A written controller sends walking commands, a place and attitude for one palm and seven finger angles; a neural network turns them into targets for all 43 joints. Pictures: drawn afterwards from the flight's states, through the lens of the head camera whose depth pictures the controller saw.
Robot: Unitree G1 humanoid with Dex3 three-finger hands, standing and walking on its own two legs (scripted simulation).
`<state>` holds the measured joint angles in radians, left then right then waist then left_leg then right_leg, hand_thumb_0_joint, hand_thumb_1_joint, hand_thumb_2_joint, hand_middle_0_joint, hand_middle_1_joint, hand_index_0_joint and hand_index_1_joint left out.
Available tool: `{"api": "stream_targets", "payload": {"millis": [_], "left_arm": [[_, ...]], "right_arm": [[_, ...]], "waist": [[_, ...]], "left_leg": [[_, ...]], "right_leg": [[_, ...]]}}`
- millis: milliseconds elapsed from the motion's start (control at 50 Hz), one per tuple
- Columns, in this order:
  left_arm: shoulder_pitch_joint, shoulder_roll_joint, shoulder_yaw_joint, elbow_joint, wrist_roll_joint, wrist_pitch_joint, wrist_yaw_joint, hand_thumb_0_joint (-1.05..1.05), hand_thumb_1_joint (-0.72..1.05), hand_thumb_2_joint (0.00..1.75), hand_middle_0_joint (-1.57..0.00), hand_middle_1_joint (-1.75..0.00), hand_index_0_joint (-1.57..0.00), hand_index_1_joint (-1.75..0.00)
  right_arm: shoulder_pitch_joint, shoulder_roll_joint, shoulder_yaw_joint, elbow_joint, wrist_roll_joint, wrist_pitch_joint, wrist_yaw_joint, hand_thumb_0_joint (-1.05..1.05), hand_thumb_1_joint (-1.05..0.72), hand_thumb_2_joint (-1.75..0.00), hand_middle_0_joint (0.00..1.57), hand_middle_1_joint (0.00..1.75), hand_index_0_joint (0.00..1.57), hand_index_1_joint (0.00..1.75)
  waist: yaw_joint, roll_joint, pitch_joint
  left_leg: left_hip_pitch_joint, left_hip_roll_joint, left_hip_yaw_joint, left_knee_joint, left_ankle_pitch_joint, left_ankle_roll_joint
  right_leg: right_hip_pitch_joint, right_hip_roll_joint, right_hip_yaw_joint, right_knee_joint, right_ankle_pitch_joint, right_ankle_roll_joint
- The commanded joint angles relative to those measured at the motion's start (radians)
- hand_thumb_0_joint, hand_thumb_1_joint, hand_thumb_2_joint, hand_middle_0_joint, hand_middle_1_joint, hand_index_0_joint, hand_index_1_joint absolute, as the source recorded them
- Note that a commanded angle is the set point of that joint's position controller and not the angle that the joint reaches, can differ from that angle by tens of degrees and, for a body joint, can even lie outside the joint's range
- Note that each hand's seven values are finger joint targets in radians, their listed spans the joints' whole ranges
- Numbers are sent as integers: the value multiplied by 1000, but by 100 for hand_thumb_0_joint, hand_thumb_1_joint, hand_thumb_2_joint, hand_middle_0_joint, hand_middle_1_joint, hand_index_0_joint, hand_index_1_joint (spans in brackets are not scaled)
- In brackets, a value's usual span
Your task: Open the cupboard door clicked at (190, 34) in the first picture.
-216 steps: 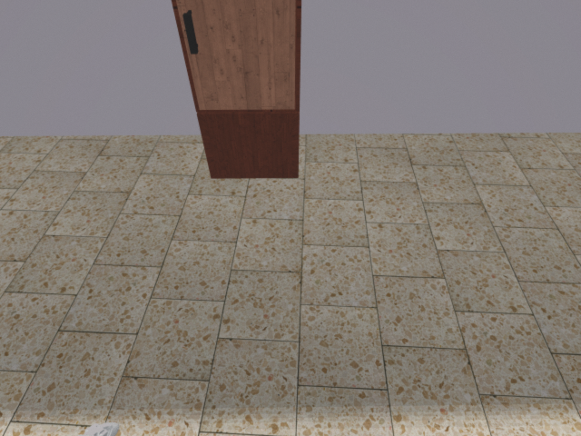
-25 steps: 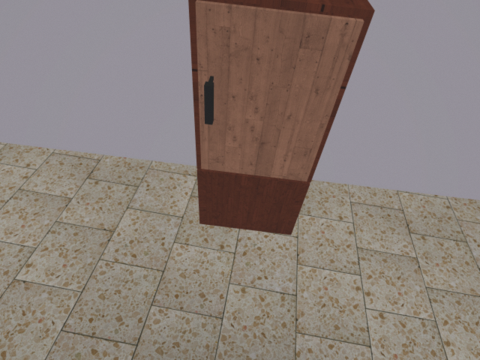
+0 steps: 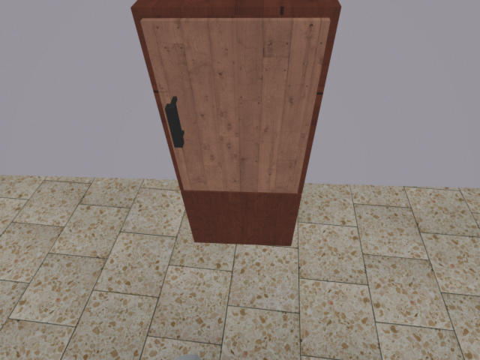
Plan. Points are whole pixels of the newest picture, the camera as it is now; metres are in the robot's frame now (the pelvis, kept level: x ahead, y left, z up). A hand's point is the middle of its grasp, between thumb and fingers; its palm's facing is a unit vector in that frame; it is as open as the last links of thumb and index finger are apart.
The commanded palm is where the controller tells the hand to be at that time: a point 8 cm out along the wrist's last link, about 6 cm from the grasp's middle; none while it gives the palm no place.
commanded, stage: take the last steps up to it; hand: left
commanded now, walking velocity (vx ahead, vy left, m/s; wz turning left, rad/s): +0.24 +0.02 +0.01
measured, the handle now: (176, 122) +0.72 +0.21 -0.02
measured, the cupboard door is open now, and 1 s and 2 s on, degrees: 0 0 0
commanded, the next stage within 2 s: come to a stop and stand still in 0.26 s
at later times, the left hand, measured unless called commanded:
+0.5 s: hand out of the picture +0.15 +0.21 -0.18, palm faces +0.06 -0.98 -0.20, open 7.3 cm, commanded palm none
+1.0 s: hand (128, 346) +0.19 +0.25 -0.19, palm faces +0.08 -0.97 -0.22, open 7.3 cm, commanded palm none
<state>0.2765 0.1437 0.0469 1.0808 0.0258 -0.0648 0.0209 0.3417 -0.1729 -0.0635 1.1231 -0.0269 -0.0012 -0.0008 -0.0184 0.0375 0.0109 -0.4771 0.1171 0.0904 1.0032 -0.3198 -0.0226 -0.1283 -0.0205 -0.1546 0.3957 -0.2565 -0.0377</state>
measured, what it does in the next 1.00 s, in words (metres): walks ahead: left foot, then right foot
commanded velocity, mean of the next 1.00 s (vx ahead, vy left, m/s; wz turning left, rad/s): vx -0.03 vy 0.02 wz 0.00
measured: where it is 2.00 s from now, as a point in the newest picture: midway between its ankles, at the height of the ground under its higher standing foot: outside the picture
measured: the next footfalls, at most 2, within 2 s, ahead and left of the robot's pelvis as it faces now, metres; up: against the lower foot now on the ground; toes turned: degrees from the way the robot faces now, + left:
left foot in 0.24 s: +0.21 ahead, +0.14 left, +0.00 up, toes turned +8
right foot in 0.56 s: +0.24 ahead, -0.10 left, +0.00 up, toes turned -5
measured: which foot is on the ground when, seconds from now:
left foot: up 0.00-0.22, down 0.24-0.62, up 0.64-0.92, down 0.94-1.00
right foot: down 0.00-0.24, up 0.26-0.54, down 0.56-0.96, up 0.98-1.00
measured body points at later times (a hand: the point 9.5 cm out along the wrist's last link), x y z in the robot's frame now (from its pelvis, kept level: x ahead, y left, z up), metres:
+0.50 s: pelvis +0.14 +0.03 -0.01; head +0.16 +0.03 +0.44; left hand +0.15 +0.26 -0.16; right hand +0.19 -0.20 -0.16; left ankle +0.17 +0.13 -0.74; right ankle +0.17 -0.10 -0.72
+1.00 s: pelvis +0.12 +0.05 -0.01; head +0.14 +0.07 +0.44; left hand +0.19 +0.30 -0.17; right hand +0.17 -0.19 -0.16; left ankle +0.11 +0.16 -0.74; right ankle +0.19 -0.09 -0.73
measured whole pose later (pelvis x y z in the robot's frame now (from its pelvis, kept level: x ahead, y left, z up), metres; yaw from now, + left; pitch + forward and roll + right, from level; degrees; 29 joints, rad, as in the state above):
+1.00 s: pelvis +0.12 +0.05 -0.01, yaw +1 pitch -1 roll +0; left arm 0.15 0.21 0.06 1.00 0.02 0.06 0.03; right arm 0.21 -0.17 -0.05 1.01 -0.02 0.03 -0.02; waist 0.01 -0.04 0.07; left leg -0.23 0.00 0.06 0.56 -0.32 0.02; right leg -0.39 -0.08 -0.04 0.66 -0.33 0.02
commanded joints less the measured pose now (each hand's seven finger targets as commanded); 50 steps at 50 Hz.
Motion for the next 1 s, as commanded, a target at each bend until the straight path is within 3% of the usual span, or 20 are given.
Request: {"api": "stream_targets", "payload": {"millis": [0,120,160,180,200,220,260,300,380,420,500,560,600,680,780,860,900,920,940,980], "left_arm": [[94,110,4,1,-2,-14,-2,0,90,90,-20,-30,-20,-30],[140,138,10,29,1,-8,0,0,90,90,-20,-30,-20,-30],[141,136,12,36,0,0,2,0,90,90,-20,-30,-20,-30],[131,129,11,35,-3,4,3,0,90,90,-20,-30,-20,-30],[151,104,8,27,-8,7,0,0,90,90,-20,-30,-20,-30],[205,49,0,13,-19,11,-7,0,90,90,-20,-30,-20,-30],[114,60,-4,-21,-8,16,-5,0,90,90,-20,-30,-20,-30],[73,57,4,-17,-3,22,-16,0,90,90,-20,-30,-20,-30],[146,-2,-9,9,-5,56,-6,0,90,90,-20,-30,-20,-30],[138,-9,-20,4,-9,65,4,0,90,90,-20,-30,-20,-30],[136,51,-13,-5,-6,70,10,0,90,90,-20,-30,-20,-30],[52,168,3,-48,2,64,17,0,90,90,-20,-30,-20,-30],[30,201,15,-60,-4,59,18,0,90,90,-20,-30,-20,-30],[-23,209,36,-92,5,73,32,0,90,90,-20,-30,-20,-30],[-56,222,52,-122,10,80,32,0,90,90,-20,-30,-20,-30],[-91,223,52,-125,5,88,24,0,90,90,-20,-30,-20,-30],[-109,181,41,-141,-8,99,17,0,90,90,-20,-30,-20,-30],[-102,125,30,-158,-14,107,10,0,90,90,-20,-30,-20,-30],[-131,109,26,-167,-11,114,10,0,90,90,-20,-30,-20,-30],[-118,127,31,-134,0,126,8,0,90,90,-20,-30,-20,-30]], "right_arm": [[-44,-3,1,-87,3,-18,20,0,-90,-90,20,30,20,30],[-178,-16,9,-143,8,-35,28,0,-90,-90,20,30,20,30],[-135,-33,8,-134,6,-40,21,0,-90,-90,20,30,20,30],[-44,-54,4,-104,2,-47,13,0,-90,-90,20,30,20,30],[84,-120,-9,-71,-7,-57,3,0,-90,-90,20,30,20,30],[153,-223,-28,-60,-10,-56,-10,0,-90,-90,20,30,20,30],[95,-208,-21,-77,6,-45,-24,0,-90,-90,20,30,20,30],[-21,-116,5,-106,5,-53,-25,0,-90,-90,20,30,20,30],[-97,-64,21,-114,7,-61,-33,0,-90,-90,20,30,20,30],[-113,-78,23,-113,8,-52,-36,0,-90,-90,20,30,20,30],[-132,-96,13,-93,17,-25,-37,0,-90,-90,20,30,20,30],[-79,-46,11,-93,25,0,-22,0,-90,-90,20,30,20,30],[-54,-45,2,-87,19,25,-24,0,-90,-90,20,30,20,30],[-81,-48,-8,-105,23,42,-29,0,-90,-90,20,30,20,30],[-96,-51,-9,-134,21,43,-22,0,-90,-90,20,30,20,30],[-19,-45,-6,-124,20,33,-19,0,-90,-90,20,30,20,30],[32,-85,-6,-111,15,19,-16,0,-90,-90,20,30,20,30],[-5,-150,-15,-135,4,14,-16,0,-90,-90,20,30,20,30],[-72,-186,-18,-167,-1,15,-20,0,-90,-90,20,30,20,30],[-157,-152,-2,-174,-3,13,-35,0,-90,-90,20,30,20,30]], "waist": [[8,-161,120],[36,-163,123],[9,-127,107],[-37,-68,67],[-73,57,-34],[-67,291,-120],[-62,195,-70],[-17,73,42],[49,31,3],[48,30,-10],[66,44,-3],[20,-70,35],[22,-278,-18],[45,-175,-47],[56,-203,-83],[18,-237,-94],[-7,-104,-74],[8,126,-19],[4,231,44],[36,151,91]], "left_leg": [[-88,16,2,-107,99,-6],[23,-17,23,-322,107,19],[152,-38,35,-407,127,32],[293,-57,38,-487,171,37],[474,28,-61,-548,276,69],[628,262,-357,-625,378,169],[481,311,-435,-738,180,234],[303,245,-304,-784,129,204],[200,166,-119,-765,428,180],[212,158,-93,-726,523,184],[200,113,-72,-627,415,127],[170,-27,-23,-515,126,27],[190,-78,12,-339,-77,0],[58,-95,-86,-19,-236,-8],[82,-95,-80,-137,-204,-26],[255,-108,-25,-442,-17,-16],[379,-45,-78,-630,91,10],[299,126,-289,-737,110,76],[153,222,-398,-830,54,150],[70,169,-327,-836,29,172]], "right_leg": [[-47,-249,158,-235,184,-113],[-5,-259,151,-165,272,-101],[-29,-249,138,-82,303,-84],[-60,-206,101,57,344,-63],[-128,-128,42,277,239,-21],[-322,-5,-29,541,-218,25],[-424,-37,100,810,-333,10],[-416,-95,135,802,-191,19],[-236,-94,123,546,-115,54],[-174,-77,108,390,-89,67],[-55,-61,91,110,104,71],[-93,-217,267,38,430,-14],[-91,-313,344,-24,606,-109],[7,-346,309,7,797,-187],[37,-320,274,8,679,-164],[-64,-262,255,14,359,-96],[-205,-169,191,99,81,-13],[-284,-63,106,203,-103,47],[-287,-17,103,354,-231,64],[-261,-20,200,553,-194,47]]}}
